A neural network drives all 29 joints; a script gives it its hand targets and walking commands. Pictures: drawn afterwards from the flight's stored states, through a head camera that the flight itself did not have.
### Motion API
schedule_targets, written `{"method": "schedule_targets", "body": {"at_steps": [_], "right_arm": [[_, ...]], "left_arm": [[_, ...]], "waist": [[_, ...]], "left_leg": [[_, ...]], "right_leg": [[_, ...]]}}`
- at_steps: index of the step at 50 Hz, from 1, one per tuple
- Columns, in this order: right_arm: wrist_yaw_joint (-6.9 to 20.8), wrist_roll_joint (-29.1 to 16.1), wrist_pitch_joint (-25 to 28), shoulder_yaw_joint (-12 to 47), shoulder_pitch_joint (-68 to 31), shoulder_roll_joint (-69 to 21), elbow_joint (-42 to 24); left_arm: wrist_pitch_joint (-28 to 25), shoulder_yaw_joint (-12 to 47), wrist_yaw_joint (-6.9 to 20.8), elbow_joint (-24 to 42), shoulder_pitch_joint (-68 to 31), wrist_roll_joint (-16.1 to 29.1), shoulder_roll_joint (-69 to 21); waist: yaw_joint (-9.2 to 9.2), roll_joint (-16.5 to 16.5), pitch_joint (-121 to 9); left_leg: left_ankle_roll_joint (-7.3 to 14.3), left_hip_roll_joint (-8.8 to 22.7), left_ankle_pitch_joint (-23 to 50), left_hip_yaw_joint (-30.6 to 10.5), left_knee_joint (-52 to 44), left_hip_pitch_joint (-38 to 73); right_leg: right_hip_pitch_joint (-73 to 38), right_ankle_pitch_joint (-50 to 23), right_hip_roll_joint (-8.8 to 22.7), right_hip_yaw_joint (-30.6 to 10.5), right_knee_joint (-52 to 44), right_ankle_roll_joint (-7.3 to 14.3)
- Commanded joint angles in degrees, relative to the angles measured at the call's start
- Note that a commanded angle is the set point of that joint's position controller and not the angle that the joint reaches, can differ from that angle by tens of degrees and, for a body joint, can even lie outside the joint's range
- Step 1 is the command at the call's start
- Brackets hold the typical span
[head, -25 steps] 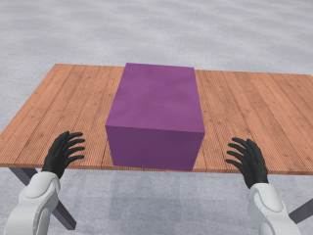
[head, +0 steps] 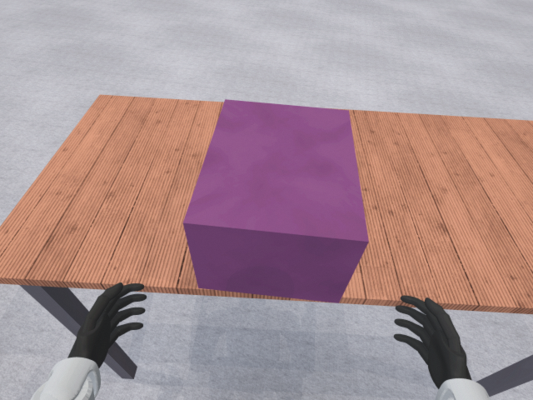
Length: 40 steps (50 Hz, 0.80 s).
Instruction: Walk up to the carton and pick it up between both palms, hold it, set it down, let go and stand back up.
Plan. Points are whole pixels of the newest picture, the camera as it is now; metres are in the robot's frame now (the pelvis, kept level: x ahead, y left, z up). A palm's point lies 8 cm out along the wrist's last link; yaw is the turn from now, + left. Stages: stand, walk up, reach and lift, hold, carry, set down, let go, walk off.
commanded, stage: set down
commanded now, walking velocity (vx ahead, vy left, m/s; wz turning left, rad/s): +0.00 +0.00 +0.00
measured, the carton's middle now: (277, 194) +0.45 +0.01 +0.07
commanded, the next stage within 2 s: let go in 0.76 s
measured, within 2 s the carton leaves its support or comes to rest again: neither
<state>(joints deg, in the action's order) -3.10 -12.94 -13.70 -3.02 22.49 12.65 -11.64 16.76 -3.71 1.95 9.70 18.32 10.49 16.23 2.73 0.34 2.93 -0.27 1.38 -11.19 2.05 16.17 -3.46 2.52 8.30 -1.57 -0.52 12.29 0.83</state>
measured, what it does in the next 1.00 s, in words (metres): stands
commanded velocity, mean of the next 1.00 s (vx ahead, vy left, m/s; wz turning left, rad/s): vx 0.00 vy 0.00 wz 0.00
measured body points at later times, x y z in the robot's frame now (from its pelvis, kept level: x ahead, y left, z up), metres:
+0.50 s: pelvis -0.02 +0.00 +0.00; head -0.01 +0.01 +0.45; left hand +0.16 +0.24 -0.05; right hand +0.16 -0.22 -0.04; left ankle -0.03 +0.12 -0.75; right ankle -0.02 -0.11 -0.75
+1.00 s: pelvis -0.01 +0.00 -0.01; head +0.00 +0.00 +0.44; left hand +0.16 +0.23 -0.09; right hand +0.16 -0.23 -0.09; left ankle -0.03 +0.12 -0.75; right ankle -0.02 -0.11 -0.75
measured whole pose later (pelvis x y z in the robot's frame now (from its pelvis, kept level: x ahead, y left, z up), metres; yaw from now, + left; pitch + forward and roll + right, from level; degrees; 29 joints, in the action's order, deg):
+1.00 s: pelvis -0.01 +0.00 -0.01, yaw +0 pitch -4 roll +0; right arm 1.0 0.7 9.2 -1.9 10.2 10.7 38.1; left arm 7.5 0.1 -0.4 -28.5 10.6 0.0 12.0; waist 0.4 0.4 4.6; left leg -0.2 1.1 -13.1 2.2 20.9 -4.1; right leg 4.7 11.8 -1.1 -0.4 20.2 0.7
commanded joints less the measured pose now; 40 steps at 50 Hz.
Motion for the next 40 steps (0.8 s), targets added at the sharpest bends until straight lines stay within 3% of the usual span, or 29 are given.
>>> {"method": "schedule_targets", "body": {"at_steps": [1, 2, 3, 4, 5, 6, 7, 8, 9, 10, 11, 12, 14, 17, 18, 19, 21, 23, 24, 25, 27, 29, 30, 32, 36, 40], "right_arm": [[0.17, 1.21, 3.38, 0.4, 4.66, 2.85, -1.92], [-0.1, 0.21, 4.7, -0.12, 3.38, 3.15, -7.96], [0.01, 1.87, 4.58, 0.03, 4.58, 3.53, -2.17], [0.14, 1.09, 5.65, 0.57, 3.15, 3.56, -4.3], [0.29, 3.35, 4.84, 0.82, 3.7, 3.32, 4.25], [0.26, 2.67, 6.18, -0.34, 2.7, 2.86, -2.19], [0.35, 2.87, 6.42, 0.11, 3.21, 2.64, -0.05], [0.39, 2.54, 8.05, -0.81, 1.5, 3.05, -5.21], [0.83, 3.94, 6.99, 0.74, 3.7, 2.69, 4.98], [1.2, 3.4, 8.78, -0.12, 2.54, 2.7, 0.19], [1.14, 5.31, 8.83, 0.17, 2.69, 2.55, 4.23], [1.15, 5.34, 9.34, -0.16, 2.17, 2.36, 3.28], [1.7, 5.99, 9.48, -0.54, 0.59, 1.56, 9.11], [2.38, 7.15, 9.83, -1.27, -0.91, 2.69, 12.73], [2.61, 8.18, 10.1, -1.48, -1.87, 2.58, 14.67], [2.72, 7.59, 10.61, -1.24, -2.32, 2.24, 14.02], [3.07, 9.29, 10.63, -1.12, -5.8, 2.51, 17.72], [3.38, 9.31, 11.96, -1.33, -7.14, 1.75, 18.43], [3.73, 9.25, 12.94, -2.09, -7.46, 2.21, 19.06], [4.0, 9.82, 13.4, -2.07, -7.51, 2.52, 23.44], [4.51, 9.83, 15.17, -1.5, -8.63, 2.36, 25.59], [4.8, 10.22, 16.13, -0.41, -8.34, 1.82, 32.5], [4.94, 9.51, 16.95, -0.48, -10.86, 2.29, 32.01], [5.08, 11.21, 17.3, 0.19, -11.31, 3.12, 39.29], [4.3, 12.3, 20.61, -1.1, -14.26, 1.87, 35.31], [4.14, 13.67, 21.95, 0.54, -12.47, 2.54, 42.37]], "left_arm": [[-2.1, -2.67, -0.1, 4.64, 4.19, -2.47, 4.7], [-2.97, -4.15, -0.41, 10.51, 3.12, -1.98, 5.6], [-2.16, -3.34, -0.07, 4.63, 4.82, -3.35, 4.11], [-3.06, -4.44, -0.02, 7.08, 3.41, -2.43, 5.12], [-1.92, -2.4, 0.5, -1.63, 4.45, -4.04, 3.06], [-3.65, -3.69, 0.15, 5.13, 2.75, -2.89, 4.99], [-3.76, -1.97, 0.02, 3.68, 3.0, -2.76, 4.95], [-5.44, -2.36, -0.68, 9.43, 1.02, -1.31, 6.44], [-3.87, -1.26, -0.26, -1.15, 4.35, -3.55, 3.68], [-5.68, -1.79, -0.41, 3.06, 1.79, -2.55, 4.94], [-5.34, -0.63, -0.5, -1.69, 4.37, -3.48, 4.16], [-5.86, -1.44, -0.48, -0.84, 2.34, -3.25, 4.78], [-5.54, -0.23, -0.28, -6.9, 0.99, -3.44, 3.61], [-6.02, 0.7, -0.58, -10.02, -1.07, -4.25, 3.27], [-6.03, 0.77, -0.57, -11.55, -1.46, -5.02, 2.78], [-6.56, 0.92, -0.67, -10.1, -2.08, -4.53, 3.95], [-5.99, 0.88, -1.24, -16.03, -4.37, -5.28, 3.09], [-7.27, 0.54, -1.66, -15.5, -5.56, -5.38, 3.35], [-8.12, 1.12, -2.35, -13.83, -7.82, -5.69, 4.41], [-7.93, 1.89, -2.62, -18.53, -6.41, -6.27, 3.04], [-8.71, 1.71, -2.97, -19.06, -7.34, -6.73, 3.15], [-8.75, 2.09, -2.99, -24.6, -6.75, -7.99, 2.03], [-9.31, 1.69, -3.07, -23.31, -8.35, -8.11, 2.07], [-8.39, 1.99, -2.65, -29.75, -8.31, -10.02, 1.2], [-10.15, 1.77, -3.52, -25.06, -10.8, -8.09, 2.74], [-9.85, 2.46, -2.31, -33.55, -8.11, -9.2, 0.92]], "waist": [[-0.96, -2.75, -5.41], [-0.18, -2.37, -7.89], [-0.97, -2.33, -3.5], [-0.46, -1.27, -5.53], [-1.8, -1.63, -0.64], [-0.45, -2.76, -3.23], [-1.09, -2.16, -3.84], [-1.13, -1.62, -6.95], [-0.81, -3.25, -0.7], [-0.03, -1.33, -4.47], [-0.59, -1.6, -2.36], [-0.14, -0.54, -2.74], [-0.84, -1.07, -0.06], [-1.54, -0.31, 0.28], [-1.02, -1.98, 0.98], [-1.07, -0.74, 0.25], [-1.29, -0.22, 1.05], [-0.7, -0.06, -0.31], [-0.91, -2.69, -1.26], [-1.69, -1.37, -0.55], [-1.56, -3.42, -2.09], [-1.87, -3.04, -1.29], [-1.86, -3.85, -1.12], [-1.81, -2.02, 1.05], [-2.0, -0.14, -4.42], [-2.84, 1.87, -2.55]], "left_leg": [[-3.2, -1.51, 25.85, -0.9, 1.98, 9.65], [-3.16, -1.66, 28.81, -0.72, 2.45, 9.05], [-3.42, -1.74, 27.72, -0.9, 2.25, 8.38], [-3.13, -1.79, 28.02, -0.53, 2.24, 8.11], [-3.21, -1.68, 25.34, -1.18, 1.63, 7.45], [-3.33, -1.43, 26.84, -0.86, 1.73, 7.52], [-3.28, -1.42, 27.25, -0.78, 2.1, 8.18], [-3.43, -1.54, 27.19, -0.72, 2.22, 8.78], [-3.65, -1.46, 25.56, -0.94, 2.05, 7.92], [-3.71, -1.2, 26.03, -1.01, 1.97, 7.77], [-3.53, -1.09, 24.96, -0.98, 2.15, 8.36], [-3.16, -0.95, 22.46, -0.88, 1.9, 7.92], [-2.75, -0.88, 18.56, -0.47, 0.99, 6.93], [-2.45, 0.03, 12.83, -1.06, 0.32, 5.12], [-2.71, -0.29, 12.35, -0.32, 0.13, 4.75], [-2.29, -0.53, 10.82, -0.26, 0.18, 3.47], [-1.64, -0.32, 5.12, -0.14, -0.76, 2.27], [-1.26, -0.38, 4.31, 0.24, -0.18, 0.68], [-1.5, -0.07, 3.69, 0.18, -0.25, 0.81], [-1.3, -0.08, 4.26, 0.33, 0.36, 0.66], [-1.3, 0.02, 5.26, 0.2, 1.1, 0.9], [-1.13, -0.07, 5.0, 0.57, 1.66, 2.1], [-1.32, 0.11, 4.81, 0.62, 1.47, 0.82], [-1.21, -0.38, 4.96, 0.82, 1.93, 1.71], [-0.62, -1.27, 6.37, 1.75, 3.01, 1.44], [-0.5, -1.16, 9.1, 1.28, 3.52, 2.49]], "right_leg": [[3.17, -13.1, 1.23, -2.51, -1.53, 1.36], [1.24, -17.01, 1.13, -2.16, -0.78, 0.49], [2.91, -16.04, 1.25, -2.13, -1.15, 0.89], [1.55, -17.02, 1.22, -1.95, -0.96, 0.46], [4.12, -14.01, 1.19, -1.66, -1.69, 0.9], [3.18, -14.16, 1.2, -1.78, -1.4, 0.67], [3.11, -14.56, 1.15, -1.78, -1.26, 0.71], [2.96, -15.19, 1.21, -1.42, -0.86, 0.23], [5.09, -11.69, 1.14, -1.52, -1.53, 0.98], [3.57, -11.31, 0.73, -0.94, -1.38, 0.76], [4.77, -10.57, 0.93, -1.18, -1.47, 1.08], [4.69, -8.32, 1.15, -1.06, -1.77, 0.79], [7.15, -3.99, 1.12, -0.45, -2.09, 1.2], [5.97, -0.46, 0.97, -0.33, -1.17, 1.19], [6.25, 0.14, 0.93, -0.26, -0.91, 1.61], [5.35, 0.54, 1.16, -0.25, -0.57, 1.23], [6.57, 4.83, 1.15, 0.15, -0.08, 1.12], [5.79, 4.25, 1.59, -0.17, 1.33, 1.09], [6.38, 4.57, 1.85, -0.05, 1.84, 1.4], [7.76, 4.38, 1.75, 0.23, 2.0, 1.65], [7.5, 3.84, 1.74, 0.28, 2.62, 1.85], [8.13, 4.03, 2.12, 0.08, 2.61, 2.11], [7.65, 4.48, 2.02, 0.37, 2.8, 2.06], [8.95, 5.04, 1.88, 0.55, 2.18, 2.0], [6.83, 0.85, 2.06, 0.56, 3.14, 0.76], [6.77, -2.96, 1.86, 0.92, 3.43, 0.35]]}}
